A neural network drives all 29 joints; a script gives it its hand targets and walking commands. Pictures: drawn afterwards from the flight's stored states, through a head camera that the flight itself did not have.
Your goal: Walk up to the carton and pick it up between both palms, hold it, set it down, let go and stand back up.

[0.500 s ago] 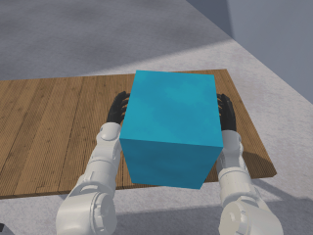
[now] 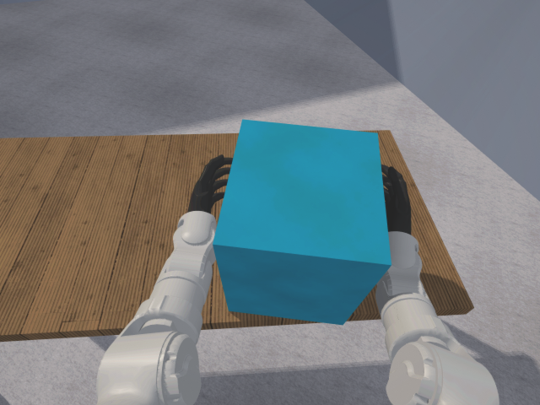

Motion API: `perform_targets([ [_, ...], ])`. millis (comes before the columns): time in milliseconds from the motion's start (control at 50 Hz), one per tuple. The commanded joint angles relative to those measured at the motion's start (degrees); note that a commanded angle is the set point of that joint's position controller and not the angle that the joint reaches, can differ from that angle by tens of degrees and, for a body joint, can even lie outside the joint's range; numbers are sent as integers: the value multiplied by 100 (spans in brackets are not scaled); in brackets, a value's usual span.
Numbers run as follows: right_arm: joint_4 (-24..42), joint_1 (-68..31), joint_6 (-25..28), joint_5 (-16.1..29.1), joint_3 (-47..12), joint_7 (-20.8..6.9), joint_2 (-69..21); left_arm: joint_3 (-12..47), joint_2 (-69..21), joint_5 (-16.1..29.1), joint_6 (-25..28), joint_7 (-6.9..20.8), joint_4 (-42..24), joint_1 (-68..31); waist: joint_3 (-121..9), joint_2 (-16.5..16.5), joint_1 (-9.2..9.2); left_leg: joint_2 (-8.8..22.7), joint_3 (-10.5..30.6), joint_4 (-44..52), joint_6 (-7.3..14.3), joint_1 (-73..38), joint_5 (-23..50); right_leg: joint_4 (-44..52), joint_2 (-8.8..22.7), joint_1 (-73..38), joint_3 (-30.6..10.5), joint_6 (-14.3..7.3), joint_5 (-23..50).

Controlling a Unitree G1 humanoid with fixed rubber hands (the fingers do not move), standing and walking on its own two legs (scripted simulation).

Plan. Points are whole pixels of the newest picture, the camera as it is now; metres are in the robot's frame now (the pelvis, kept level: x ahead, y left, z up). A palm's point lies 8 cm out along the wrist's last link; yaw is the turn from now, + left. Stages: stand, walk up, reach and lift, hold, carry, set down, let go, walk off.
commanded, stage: reach and lift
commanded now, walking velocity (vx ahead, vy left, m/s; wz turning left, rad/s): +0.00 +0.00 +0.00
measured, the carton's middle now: (296, 230) +0.38 -0.08 +0.03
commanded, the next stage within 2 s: none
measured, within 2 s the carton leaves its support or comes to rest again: neither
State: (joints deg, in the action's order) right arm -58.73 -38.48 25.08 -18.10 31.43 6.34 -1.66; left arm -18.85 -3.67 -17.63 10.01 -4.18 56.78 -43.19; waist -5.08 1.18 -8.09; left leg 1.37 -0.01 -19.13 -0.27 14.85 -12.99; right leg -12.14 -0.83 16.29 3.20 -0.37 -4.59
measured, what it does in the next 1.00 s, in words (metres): stands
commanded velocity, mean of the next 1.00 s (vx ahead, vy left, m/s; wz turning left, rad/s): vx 0.00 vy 0.00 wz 0.00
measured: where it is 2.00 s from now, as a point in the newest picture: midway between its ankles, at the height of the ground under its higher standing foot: outside the picture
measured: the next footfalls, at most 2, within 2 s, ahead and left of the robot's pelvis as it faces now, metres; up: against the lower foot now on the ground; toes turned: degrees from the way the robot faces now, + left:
none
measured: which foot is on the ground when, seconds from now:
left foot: down 0.00-1.00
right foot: down 0.00-1.00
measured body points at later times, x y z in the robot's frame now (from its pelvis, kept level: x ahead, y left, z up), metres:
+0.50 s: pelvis -0.03 -0.01 +0.00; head +0.03 -0.01 +0.45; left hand +0.42 +0.05 +0.08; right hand +0.36 -0.24 +0.08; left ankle -0.05 +0.11 -0.75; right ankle +0.00 -0.12 -0.75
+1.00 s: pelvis +0.00 -0.01 +0.00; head -0.01 +0.01 +0.45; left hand +0.42 +0.09 +0.13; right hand +0.39 -0.20 +0.14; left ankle -0.05 +0.11 -0.75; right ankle +0.00 -0.12 -0.75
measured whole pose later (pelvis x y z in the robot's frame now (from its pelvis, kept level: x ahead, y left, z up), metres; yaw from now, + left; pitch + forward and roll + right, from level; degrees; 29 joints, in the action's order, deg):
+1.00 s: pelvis +0.00 -0.01 +0.00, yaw +2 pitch +2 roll -1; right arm -49.6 -38.9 8.8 1.7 9.1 10.2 3.8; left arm -12.0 -2.1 -12.2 -9.0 -5.6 39.2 -40.0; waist -4.1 -1.1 -6.8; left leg 1.5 1.0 -17.6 -0.5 6.8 -13.0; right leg -12.0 -0.7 8.3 5.2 -0.7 -5.8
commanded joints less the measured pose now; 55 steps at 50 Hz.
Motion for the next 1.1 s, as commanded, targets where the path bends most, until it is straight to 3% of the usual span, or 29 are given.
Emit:
perform_targets([
  [0,315,-4100,850,-443,-2154,-756,-2772,1677,-3235,-187,736,468,-742,-4132,-3716,139,-105,-120,-310,-171,-567,-979,3356,-628,-71,-2195,360,15,3726],
  [40,340,-4151,891,-548,-2088,-676,-2761,1672,-3210,-186,807,533,-414,-4052,-3695,-211,-178,-178,-290,24,-412,-777,2667,-727,-43,-2401,408,160,3694],
  [80,220,-4182,964,-537,-2011,-710,-2524,1661,-3242,-174,901,490,-712,-4281,-3603,24,-168,-209,-353,164,-451,-821,2402,-571,-77,-2122,463,84,3080],
  [100,263,-4044,1046,-553,-2125,-631,-2678,1717,-3271,-195,899,507,-802,-4130,-3765,-94,-218,-226,-360,102,-471,-845,2561,-657,-83,-2163,457,144,3466],
  [120,-84,-4084,996,-595,-1985,-649,-2620,1484,-2983,-333,920,536,-591,-4269,-3451,-84,-33,-281,-481,172,-379,-443,2217,-610,-44,-2334,359,132,3391],
  [160,-172,-3915,983,-605,-1881,-609,-2606,1511,-2973,-328,970,559,-767,-4461,-3397,-89,-210,-259,-446,291,-385,-677,2053,-553,-40,-2172,420,162,3056],
  [220,-126,-4175,1067,-636,-1947,-653,-2664,1366,-2965,-337,1027,585,-568,-4449,-3381,-278,72,-300,-541,509,-244,-209,1406,-536,29,-2340,406,232,2704],
  [240,48,-4293,1070,-759,-1737,-653,-2638,1550,-3059,-194,1021,578,-450,-4542,-3784,-316,-152,-264,-490,502,-226,-182,1237,-502,1,-2196,447,205,2466],
  [260,106,-4348,1057,-774,-1822,-698,-2572,1456,-2973,-277,1016,521,-533,-4462,-3658,-208,70,-248,-537,519,-211,-88,1179,-499,-8,-2151,375,161,2218],
  [280,-10,-4289,1019,-825,-1855,-655,-2630,1547,-3044,-221,1014,505,-460,-4564,-3695,-347,-39,-229,-502,500,-202,-129,1243,-488,-24,-2135,363,185,2296],
  [300,3,-4320,998,-687,-1902,-655,-2648,1445,-2909,-251,1007,546,-575,-4662,-3651,-162,80,-249,-600,470,-190,-97,1211,-478,25,-2058,317,176,2312],
  [380,166,-4407,881,-764,-2047,-656,-2820,1458,-2769,-109,1011,586,-670,-4898,-3902,-463,140,-309,-656,594,-40,280,714,-624,103,-2575,252,277,2419],
  [420,182,-4408,842,-639,-2109,-657,-2718,1538,-2960,-111,880,490,-517,-4582,-3925,-274,81,-221,-480,526,-106,104,1084,-628,57,-2326,280,209,2276],
  [440,359,-4400,754,-665,-2164,-641,-2800,1422,-2722,-96,859,512,-301,-4590,-3868,-538,278,-251,-558,518,22,220,834,-560,71,-2356,220,212,2239],
  [500,338,-4435,654,-674,-2227,-629,-2831,1587,-2874,-39,824,515,-579,-4807,-4221,-325,93,-241,-517,549,-49,194,879,-643,47,-2442,260,222,2311],
  [520,528,-4541,691,-574,-2356,-680,-2913,1568,-2914,20,872,462,-783,-4759,-4417,-257,344,-174,-514,412,-64,76,1157,-691,58,-2365,202,182,2423],
  [540,705,-4649,656,-616,-2345,-649,-2836,1796,-2952,181,783,462,-472,-4701,-4554,-410,142,-217,-447,314,-83,182,1186,-702,43,-2329,201,207,2547],
  [560,776,-4632,641,-425,-2385,-661,-2836,1852,-3067,125,708,467,-535,-4629,-4658,-95,231,-223,-479,246,-151,64,1436,-707,38,-2262,205,167,2665],
  [600,690,-4316,455,-212,-2716,-549,-2984,2108,-3222,217,602,441,-896,-4633,-4582,-29,58,-224,-327,116,-230,-221,2018,-779,-29,-2456,262,162,3228],
  [640,920,-4287,319,-141,-2954,-582,-3000,2038,-3105,265,530,466,-881,-4428,-4756,-256,171,-249,-328,125,-157,-217,2027,-842,7,-2696,164,229,3630],
  [680,947,-4251,244,225,-3232,-526,-2971,2416,-3303,435,423,443,-1494,-4560,-4858,8,32,-242,-211,-45,-281,-541,2467,-843,-6,-2513,207,194,3809],
  [720,1281,-4246,91,648,-3624,-496,-2984,2710,-3485,536,194,401,-1700,-4400,-4724,84,113,-234,-112,-248,-400,-950,3165,-847,-99,-2435,233,138,4235],
  [740,1420,-4321,-88,703,-3751,-476,-2989,2527,-3331,508,35,446,-1565,-4068,-4198,-68,245,-316,-192,-172,-304,-710,2725,-845,-38,-2759,123,229,4222],
  [780,1731,-4318,-359,1004,-3991,-401,-2885,2757,-3409,591,-275,480,-2046,-4293,-4038,-118,-12,-358,-137,-57,-329,-647,2575,-779,-17,-2955,112,231,4190],
  [820,1948,-4603,-541,1296,-4183,-395,-2875,2961,-3507,655,-559,463,-2310,-4059,-3874,-20,55,-374,-13,-3,-349,-589,2342,-791,-68,-2817,70,254,3880],
  [860,2274,-4600,-814,1431,-4205,-311,-2839,3095,-3489,750,-966,528,-2622,-4189,-3655,-213,-43,-356,9,-31,-297,-846,2523,-740,-42,-2953,43,255,3930],
  [900,2221,-4193,-1275,1692,-4412,-232,-2918,2834,-3337,591,-1359,632,-2967,-3957,-2920,-469,96,-456,-68,93,-268,-1069,2500,-605,-33,-3144,33,301,3921],
  [1000,2590,-4213,-1682,2047,-4241,-207,-2570,2951,-3305,637,-2170,782,-3428,-3715,-2434,-241,-137,-456,-14,96,-402,-1489,2649,-514,-111,-3020,89,273,3446],
  [1080,3011,-4411,-1915,2075,-3936,-256,-2415,2800,-3260,502,-2668,920,-3233,-3349,-1985,-223,-1,-456,-81,44,-430,-1674,2642,-379,-137,-2934,98,271,2649],
])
